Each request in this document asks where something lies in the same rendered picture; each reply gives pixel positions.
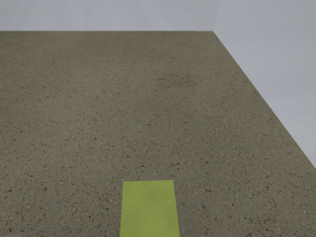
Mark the carton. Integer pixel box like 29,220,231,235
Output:
119,180,180,237

